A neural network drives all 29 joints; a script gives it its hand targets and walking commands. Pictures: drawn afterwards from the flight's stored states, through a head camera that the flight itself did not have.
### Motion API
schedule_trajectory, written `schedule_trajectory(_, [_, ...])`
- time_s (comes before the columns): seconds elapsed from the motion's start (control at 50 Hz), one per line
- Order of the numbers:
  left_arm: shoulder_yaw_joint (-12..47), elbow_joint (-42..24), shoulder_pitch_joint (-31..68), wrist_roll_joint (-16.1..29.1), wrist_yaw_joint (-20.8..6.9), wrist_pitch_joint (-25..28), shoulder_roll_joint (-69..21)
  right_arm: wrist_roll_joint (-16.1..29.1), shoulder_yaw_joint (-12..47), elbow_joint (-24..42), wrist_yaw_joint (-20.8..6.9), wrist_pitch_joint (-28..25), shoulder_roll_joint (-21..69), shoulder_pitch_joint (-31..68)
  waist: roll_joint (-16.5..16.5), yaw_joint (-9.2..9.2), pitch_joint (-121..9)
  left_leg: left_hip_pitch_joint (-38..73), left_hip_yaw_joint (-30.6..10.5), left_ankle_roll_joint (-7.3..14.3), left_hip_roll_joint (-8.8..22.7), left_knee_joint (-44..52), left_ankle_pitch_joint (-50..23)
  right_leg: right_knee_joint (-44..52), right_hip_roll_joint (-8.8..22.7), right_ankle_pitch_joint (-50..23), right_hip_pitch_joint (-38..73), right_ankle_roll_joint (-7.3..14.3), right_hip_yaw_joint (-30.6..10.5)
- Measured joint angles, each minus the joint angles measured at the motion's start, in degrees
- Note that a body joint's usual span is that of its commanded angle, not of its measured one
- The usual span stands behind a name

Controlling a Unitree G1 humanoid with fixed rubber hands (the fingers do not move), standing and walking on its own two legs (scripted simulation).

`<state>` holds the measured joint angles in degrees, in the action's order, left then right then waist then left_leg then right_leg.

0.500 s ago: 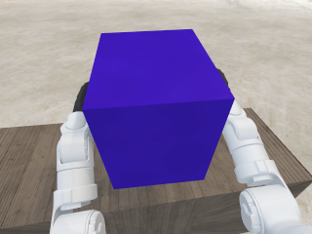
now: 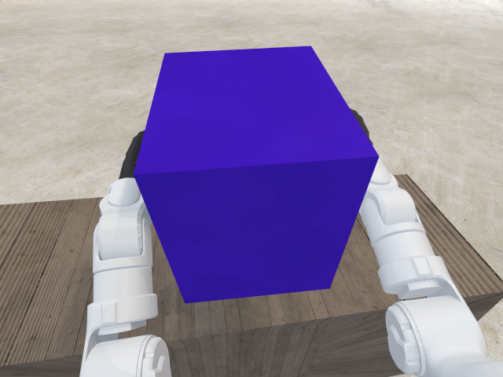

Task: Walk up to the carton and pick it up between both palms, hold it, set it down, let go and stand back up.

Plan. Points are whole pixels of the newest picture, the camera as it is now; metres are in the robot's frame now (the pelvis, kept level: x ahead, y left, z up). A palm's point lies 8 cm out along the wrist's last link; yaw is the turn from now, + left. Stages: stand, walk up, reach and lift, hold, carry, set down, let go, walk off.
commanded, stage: hold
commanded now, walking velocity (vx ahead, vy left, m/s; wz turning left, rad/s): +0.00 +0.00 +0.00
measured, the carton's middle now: (248, 173) +0.40 +0.01 +0.16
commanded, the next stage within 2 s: none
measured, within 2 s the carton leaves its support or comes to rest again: neither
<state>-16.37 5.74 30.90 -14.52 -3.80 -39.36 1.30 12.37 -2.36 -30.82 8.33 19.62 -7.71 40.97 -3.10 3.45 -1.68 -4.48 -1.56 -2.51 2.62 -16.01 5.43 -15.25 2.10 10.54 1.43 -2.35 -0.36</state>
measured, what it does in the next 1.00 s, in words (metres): stands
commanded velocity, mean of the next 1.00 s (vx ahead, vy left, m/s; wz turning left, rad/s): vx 0.00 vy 0.00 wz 0.00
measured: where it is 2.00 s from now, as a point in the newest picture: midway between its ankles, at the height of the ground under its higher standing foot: outside the picture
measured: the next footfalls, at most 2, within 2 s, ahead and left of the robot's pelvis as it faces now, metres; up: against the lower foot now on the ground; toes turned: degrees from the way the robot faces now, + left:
none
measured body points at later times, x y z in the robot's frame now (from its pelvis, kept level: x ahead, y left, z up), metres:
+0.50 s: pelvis +0.00 +0.00 +0.00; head -0.05 +0.02 +0.45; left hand +0.36 +0.18 +0.19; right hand +0.38 -0.16 +0.22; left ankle +0.05 +0.15 -0.75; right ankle -0.02 -0.15 -0.75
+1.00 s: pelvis +0.00 +0.00 +0.00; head -0.05 +0.02 +0.45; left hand +0.36 +0.18 +0.19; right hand +0.39 -0.16 +0.22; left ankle +0.05 +0.15 -0.75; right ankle -0.02 -0.15 -0.75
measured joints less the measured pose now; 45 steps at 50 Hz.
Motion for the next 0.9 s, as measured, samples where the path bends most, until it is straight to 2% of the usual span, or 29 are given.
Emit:
schedule_trajectory(0.12, [0.1,-1.8,-1.7,0.2,0.2,-0.2,-0.3,0.4,1.0,0.7,0.2,-0.3,0.0,-1.0,0.0,0.30,-0.8,0.2,-0.1,-0.1,0.0,-0.2,0.4,0.2,0.0,0.2,0.4,0.0,0.1])
schedule_trajectory(0.32, [0.3,-0.3,-1.1,-0.2,-0.1,-0.7,-0.1,0.1,0.5,-0.3,0.0,0.5,0.0,-0.7,0.1,0.33,0.1,0.7,-0.1,-0.1,0.0,-0.1,0.4,-0.2,0.0,0.5,0.7,0.1,0.1])
schedule_trajectory(0.5, [0.3,-3.5,-2.2,0.8,0.3,0.1,-0.1,0.9,1.6,3.3,0.8,-0.2,-0.3,-1.7,0.1,0.66,0.0,0.1,-0.3,-0.2,0.1,-0.1,0.3,0.2,-0.1,0.2,0.4,0.0,0.3])
schedule_trajectory(0.74, [-0.2,-0.1,-1.3,-0.4,-0.5,-0.9,-0.5,0.3,0.4,-0.4,0.1,1.0,0.1,-0.6,-0.2,0.34,-0.7,0.8,0.3,0.0,-0.1,-0.5,0.7,-0.3,0.1,0.6,0.8,0.0,-0.2])
schedule_trajectory(0.9, [0.0,-0.5,-0.4,0.3,0.1,0.0,-0.1,0.1,0.3,0.6,0.1,-0.1,-0.1,-0.3,0.4,-0.14,-0.3,-0.4,0.1,0.0,-0.1,-0.1,0.1,0.1,0.1,0.0,-0.3,-0.1,0.0])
